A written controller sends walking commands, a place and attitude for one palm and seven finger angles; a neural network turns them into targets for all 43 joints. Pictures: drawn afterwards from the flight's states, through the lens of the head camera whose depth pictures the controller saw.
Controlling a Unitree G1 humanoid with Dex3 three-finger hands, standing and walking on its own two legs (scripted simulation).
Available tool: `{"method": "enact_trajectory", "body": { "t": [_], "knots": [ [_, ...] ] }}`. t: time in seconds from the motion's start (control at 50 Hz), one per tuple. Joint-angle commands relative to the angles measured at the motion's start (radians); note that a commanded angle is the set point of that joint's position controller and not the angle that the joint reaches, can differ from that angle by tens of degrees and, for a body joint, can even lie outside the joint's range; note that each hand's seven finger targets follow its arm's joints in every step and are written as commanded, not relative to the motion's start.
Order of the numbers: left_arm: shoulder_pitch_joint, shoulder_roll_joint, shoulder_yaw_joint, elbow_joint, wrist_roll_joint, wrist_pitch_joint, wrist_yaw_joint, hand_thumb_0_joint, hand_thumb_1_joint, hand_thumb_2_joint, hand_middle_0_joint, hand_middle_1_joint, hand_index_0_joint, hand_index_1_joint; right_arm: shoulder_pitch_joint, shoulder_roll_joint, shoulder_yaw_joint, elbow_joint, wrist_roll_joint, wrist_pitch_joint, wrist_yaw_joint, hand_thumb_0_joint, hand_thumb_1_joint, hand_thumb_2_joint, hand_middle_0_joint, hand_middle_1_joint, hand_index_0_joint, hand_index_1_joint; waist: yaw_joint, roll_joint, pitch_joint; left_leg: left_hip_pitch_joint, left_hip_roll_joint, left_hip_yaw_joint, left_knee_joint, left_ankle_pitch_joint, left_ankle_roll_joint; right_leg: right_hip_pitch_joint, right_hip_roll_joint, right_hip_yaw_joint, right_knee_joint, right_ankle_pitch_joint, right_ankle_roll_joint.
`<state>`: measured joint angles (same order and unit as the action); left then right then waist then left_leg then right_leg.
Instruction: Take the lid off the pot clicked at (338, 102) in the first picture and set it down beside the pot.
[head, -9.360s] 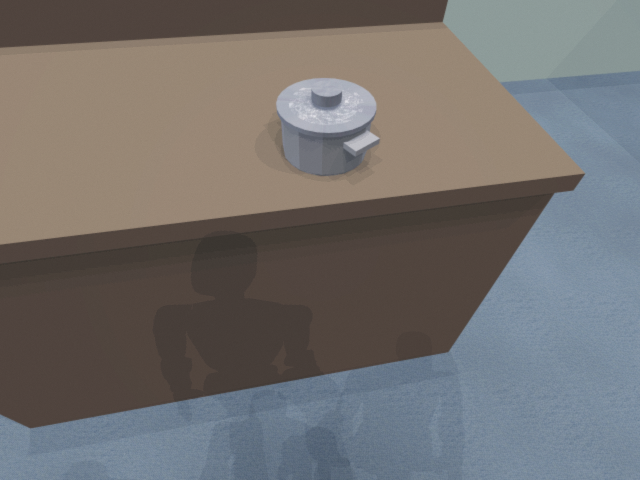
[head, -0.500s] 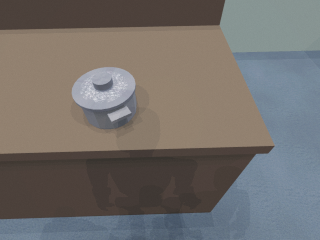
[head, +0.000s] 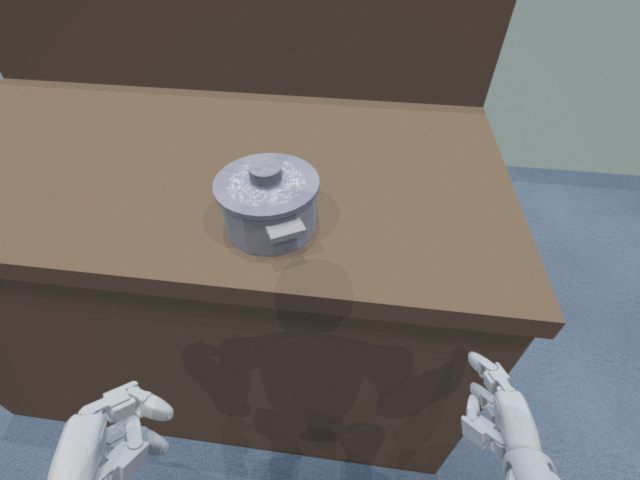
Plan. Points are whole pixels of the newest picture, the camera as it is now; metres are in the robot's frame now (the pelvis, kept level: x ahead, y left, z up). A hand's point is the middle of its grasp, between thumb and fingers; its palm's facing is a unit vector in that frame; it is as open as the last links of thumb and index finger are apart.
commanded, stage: lift the closed hand beside the body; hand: left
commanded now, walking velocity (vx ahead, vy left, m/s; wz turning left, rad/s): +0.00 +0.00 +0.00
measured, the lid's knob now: (265, 172) +0.49 +0.16 +0.15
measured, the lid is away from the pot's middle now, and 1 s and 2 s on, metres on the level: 0.00 0.00 0.00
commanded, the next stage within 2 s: raise the hand higher, near the body in 0.10 s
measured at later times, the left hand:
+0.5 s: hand (122, 380) +0.17 +0.23 +0.11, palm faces +0.27 -0.85 -0.45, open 3.1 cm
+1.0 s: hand (114, 315) +0.20 +0.22 +0.18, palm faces +0.35 -0.83 -0.42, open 3.1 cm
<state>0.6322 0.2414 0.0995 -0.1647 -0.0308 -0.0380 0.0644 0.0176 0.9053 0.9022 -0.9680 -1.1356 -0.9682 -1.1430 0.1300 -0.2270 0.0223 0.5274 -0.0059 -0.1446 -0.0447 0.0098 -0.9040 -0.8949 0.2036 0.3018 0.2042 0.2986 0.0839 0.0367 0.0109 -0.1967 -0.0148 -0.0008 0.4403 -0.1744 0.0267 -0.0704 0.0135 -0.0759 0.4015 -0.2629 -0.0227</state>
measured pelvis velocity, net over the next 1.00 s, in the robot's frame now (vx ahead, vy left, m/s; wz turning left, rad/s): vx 0.02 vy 0.00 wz -0.03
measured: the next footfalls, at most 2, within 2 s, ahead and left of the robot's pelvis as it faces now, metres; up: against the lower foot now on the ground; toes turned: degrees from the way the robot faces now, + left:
none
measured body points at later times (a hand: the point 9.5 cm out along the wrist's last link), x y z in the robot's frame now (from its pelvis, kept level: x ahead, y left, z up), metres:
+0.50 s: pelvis +0.02 +0.00 +0.00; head -0.01 -0.02 +0.45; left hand +0.15 +0.27 +0.14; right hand +0.19 -0.23 -0.07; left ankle +0.04 +0.10 -0.74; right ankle -0.02 -0.10 -0.74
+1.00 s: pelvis +0.02 +0.00 +0.00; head +0.00 -0.02 +0.45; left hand +0.17 +0.27 +0.21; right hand +0.22 -0.20 -0.07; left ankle +0.04 +0.10 -0.74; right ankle -0.02 -0.10 -0.74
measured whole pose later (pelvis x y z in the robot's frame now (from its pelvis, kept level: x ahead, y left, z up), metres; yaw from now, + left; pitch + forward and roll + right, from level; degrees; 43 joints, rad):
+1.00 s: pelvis +0.02 +0.00 +0.00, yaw -2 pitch -5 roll +0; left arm 0.57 0.34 0.31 -0.58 -0.06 -0.14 0.06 0.02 0.89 0.90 -1.30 -1.50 -1.30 -1.50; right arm 0.17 -0.19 0.04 0.61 0.00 -0.14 -0.05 0.01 -0.90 -0.89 0.21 0.30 0.21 0.30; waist 0.09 0.06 0.02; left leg -0.14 -0.01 0.03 0.44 -0.22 0.02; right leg -0.02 0.02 -0.04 0.39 -0.29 -0.02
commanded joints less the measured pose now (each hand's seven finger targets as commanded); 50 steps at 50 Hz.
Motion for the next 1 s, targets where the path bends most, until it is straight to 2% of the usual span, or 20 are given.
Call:
{"method": "enact_trajectory", "body": {
  "t": [0.0, 0.02, 0.04, 0.08, 0.12, 0.2, 0.28, 0.32, 0.34, 0.42, 0.44, 0.54, 0.56, 0.62, 0.64, 0.66, 0.72, 0.78, 0.82, 0.98],
  "knots": [
    [-0.042, 0.169, 0.127, -0.312, -0.015, -0.09, 0.013, 0.0, 0.9, 0.9, -1.3, -1.5, -1.3, -1.5, -0.068, -0.083, -0.032, -0.13, -0.001, -0.046, -0.021, 0.0, -0.9, -0.9, 0.2, 0.3, 0.2, 0.3, -0.035, -0.023, -0.013, 0.122, 0.015, -0.008, -0.07, -0.024, 0.012, -0.152, -0.018, 0.05, -0.14, -0.005, 0.008],
    [-0.025, 0.209, 0.179, -0.32, -0.015, -0.092, 0.018, 0.0, 0.9, 0.9, -1.3, -1.5, -1.3, -1.5, -0.08, -0.084, -0.035, -0.124, 0.001, -0.045, -0.021, 0.0, -0.9, -0.9, 0.2, 0.3, 0.2, 0.3, -0.027, -0.011, -0.003, 0.122, 0.015, -0.002, -0.06, -0.023, 0.008, -0.161, -0.016, 0.056, -0.155, -0.014, 0.007],
    [-0.03, 0.161, 0.136, -0.33, -0.015, -0.096, 0.012, 0.0, 0.9, 0.9, -1.3, -1.5, -1.3, -1.5, -0.085, -0.071, -0.026, -0.125, 0.001, -0.048, -0.021, 0.0, -0.9, -0.9, 0.2, 0.3, 0.2, 0.3, -0.035, 0.006, 0.021, 0.11, 0.013, -0.005, -0.069, -0.033, 0.006, -0.161, -0.019, 0.051, -0.152, -0.022, 0.007],
    [-0.003, 0.156, 0.138, -0.331, -0.016, -0.097, 0.008, 0.0, 0.9, 0.9, -1.3, -1.5, -1.3, -1.5, -0.093, -0.067, -0.025, -0.119, 0.002, -0.052, -0.024, 0.0, -0.9, -0.9, 0.2, 0.3, 0.2, 0.3, -0.029, 0.023, 0.044, 0.111, 0.016, -0.005, -0.073, -0.032, 0.007, -0.163, -0.02, 0.052, -0.155, -0.02, 0.007],
    [0.028, 0.205, 0.192, -0.38, -0.012, -0.105, 0.012, 0.0, 0.9, 0.9, -1.3, -1.5, -1.3, -1.5, -0.102, -0.072, -0.03, -0.116, 0.003, -0.061, -0.022, 0.0, -0.9, -0.9, 0.2, 0.3, 0.2, 0.3, -0.014, 0.04, 0.021, 0.119, 0.018, -0.006, -0.067, -0.015, 0.004, -0.15, -0.017, 0.055, -0.152, -0.007, 0.006],
    [0.093, 0.214, 0.221, -0.425, -0.015, -0.113, 0.013, 0.0, 0.9, 0.9, -1.3, -1.5, -1.3, -1.5, -0.107, -0.067, -0.038, -0.114, 0.003, -0.072, -0.027, 0.0, -0.9, -0.9, 0.2, 0.3, 0.2, 0.3, -0.004, -0.017, -0.019, 0.127, 0.027, -0.008, -0.061, 0.041, 0.008, -0.119, -0.018, 0.054, -0.136, 0.037, 0.012],
    [0.044, 0.188, 0.206, -0.394, -0.016, -0.125, 0.005, 0.0, 0.9, 0.9, -1.3, -1.5, -1.3, -1.5, -0.114, -0.069, -0.044, -0.098, 0.012, -0.073, -0.029, 0.0, -0.9, -0.9, 0.2, 0.3, 0.2, 0.3, -0.021, -0.062, 0.062, 0.108, 0.026, 0.002, -0.065, -0.005, 0.013, -0.168, -0.021, 0.06, -0.163, -0.018, 0.019],
    [0.027, 0.248, 0.257, -0.471, -0.013, -0.138, 0.015, 0.0, 0.9, 0.9, -1.3, -1.5, -1.3, -1.5, -0.111, -0.079, -0.047, -0.101, 0.013, -0.085, -0.032, 0.0, -0.9, -0.9, 0.2, 0.3, 0.2, 0.3, -0.01, 0.004, 0.008, 0.142, 0.025, 0.006, -0.057, 0.013, 0.012, -0.154, -0.021, 0.068, -0.161, -0.001, 0.018],
    [0.044, 0.229, 0.236, -0.515, -0.013, -0.145, 0.017, 0.0, 0.9, 0.9, -1.3, -1.5, -1.3, -1.5, -0.1, -0.073, -0.045, -0.105, 0.01, -0.094, -0.031, 0.0, -0.9, -0.9, 0.2, 0.3, 0.2, 0.3, -0.012, 0.041, -0.034, 0.156, 0.026, 0.004, -0.055, 0.041, 0.012, -0.129, -0.024, 0.063, -0.145, 0.036, 0.016],
    [0.085, 0.257, 0.293, -0.495, -0.014, -0.139, 0.028, 0.0, 0.9, 0.9, -1.3, -1.5, -1.3, -1.5, -0.098, -0.075, -0.054, -0.087, 0.013, -0.092, -0.031, 0.0, -0.9, -0.9, 0.2, 0.3, 0.2, 0.3, 0.0, -0.01, -0.043, 0.155, 0.03, 0.001, -0.045, 0.108, 0.009, -0.11, -0.017, 0.059, -0.125, 0.117, 0.014],
    [0.101, 0.22, 0.263, -0.484, -0.017, -0.14, 0.024, 0.0, 0.9, 0.9, -1.3, -1.5, -1.3, -1.5, -0.096, -0.065, -0.052, -0.086, 0.013, -0.09, -0.029, 0.0, -0.9, -0.9, 0.2, 0.3, 0.2, 0.3, -0.007, -0.014, -0.027, 0.149, 0.03, 0.002, -0.05, 0.114, 0.01, -0.11, -0.016, 0.052, -0.118, 0.131, 0.014],
    [0.053, 0.215, 0.25, -0.535, -0.018, -0.146, 0.018, 0.0, 0.9, 0.9, -1.3, -1.5, -1.3, -1.5, -0.097, -0.07, -0.051, -0.09, 0.015, -0.087, -0.024, 0.0, -0.9, -0.9, 0.2, 0.3, 0.2, 0.3, -0.015, 0.019, -0.005, 0.155, 0.031, 0.005, -0.045, 0.139, 0.009, -0.119, -0.015, 0.048, -0.111, 0.177, 0.013],
    [0.026, 0.245, 0.275, -0.543, -0.021, -0.147, 0.02, 0.0, 0.9, 0.9, -1.3, -1.5, -1.3, -1.5, -0.095, -0.078, -0.052, -0.094, 0.017, -0.085, -0.027, 0.0, -0.9, -0.9, 0.2, 0.3, 0.2, 0.3, -0.01, -0.005, -0.013, 0.162, 0.035, 0.001, -0.044, 0.142, 0.008, -0.118, -0.017, 0.052, -0.112, 0.179, 0.015],
    [0.024, 0.272, 0.317, -0.569, -0.024, -0.149, 0.026, 0.0, 0.9, 0.9, -1.3, -1.5, -1.3, -1.5, -0.096, -0.078, -0.051, -0.091, 0.015, -0.084, -0.025, 0.0, -0.9, -0.9, 0.2, 0.3, 0.2, 0.3, -0.002, 0.039, -0.03, 0.172, 0.033, 0.0, -0.04, 0.158, 0.004, -0.111, -0.013, 0.054, -0.107, 0.199, 0.011],
    [0.024, 0.236, 0.281, -0.581, -0.026, -0.154, 0.021, 0.0, 0.9, 0.9, -1.3, -1.5, -1.3, -1.5, -0.092, -0.068, -0.045, -0.095, 0.014, -0.082, -0.022, 0.0, -0.9, -0.9, 0.2, 0.3, 0.2, 0.3, -0.011, 0.031, -0.028, 0.17, 0.033, -0.002, -0.042, 0.162, 0.004, -0.104, -0.013, 0.049, -0.103, 0.205, 0.01],
    [0.015, 0.256, 0.298, -0.589, -0.028, -0.151, 0.022, 0.0, 0.9, 0.9, -1.3, -1.5, -1.3, -1.5, -0.088, -0.075, -0.047, -0.101, 0.016, -0.081, -0.022, 0.0, -0.9, -0.9, 0.2, 0.3, 0.2, 0.3, -0.006, 0.015, -0.054, 0.179, 0.038, -0.006, -0.04, 0.175, 0.003, -0.096, -0.015, 0.051, -0.095, 0.213, 0.011],
    [-0.004, 0.241, 0.291, -0.597, -0.029, -0.148, 0.017, 0.0, 0.9, 0.9, -1.3, -1.5, -1.3, -1.5, -0.089, -0.08, -0.043, -0.096, 0.015, -0.076, -0.013, 0.0, -0.9, -0.9, 0.2, 0.3, 0.2, 0.3, -0.008, 0.058, -0.047, 0.186, 0.036, -0.005, -0.031, 0.203, 0.002, -0.103, -0.011, 0.051, -0.086, 0.24, 0.009],
    [-0.066, 0.234, 0.281, -0.587, -0.03, -0.15, 0.014, 0.0, 0.9, 0.9, -1.3, -1.5, -1.3, -1.5, -0.088, -0.077, -0.037, -0.096, 0.013, -0.068, -0.012, 0.0, -0.9, -0.9, 0.2, 0.3, 0.2, 0.3, -0.017, 0.023, -0.021, 0.178, 0.04, -0.01, -0.046, 0.17, 0.001, -0.114, -0.011, 0.045, -0.093, 0.201, 0.01],
    [-0.076, 0.273, 0.335, -0.594, -0.039, -0.152, 0.02, 0.0, 0.9, 0.9, -1.3, -1.5, -1.3, -1.5, -0.098, -0.079, -0.039, -0.095, 0.014, -0.065, -0.014, 0.0, -0.9, -0.9, 0.2, 0.3, 0.2, 0.3, -0.006, -0.001, -0.022, 0.171, 0.04, -0.012, -0.041, 0.159, 0.0, -0.111, -0.009, 0.052, -0.097, 0.202, 0.008],
    [-0.158, 0.261, 0.325, -0.613, -0.044, -0.167, 0.021, 0.0, 0.9, 0.9, -1.3, -1.5, -1.3, -1.5, -0.096, -0.076, -0.029, -0.087, 0.011, -0.061, -0.01, 0.0, -0.9, -0.9, 0.2, 0.3, 0.2, 0.3, -0.012, 0.009, -0.052, 0.187, 0.041, -0.013, -0.045, 0.16, 0.0, -0.1, -0.017, 0.048, -0.096, 0.195, 0.009]
  ]
}}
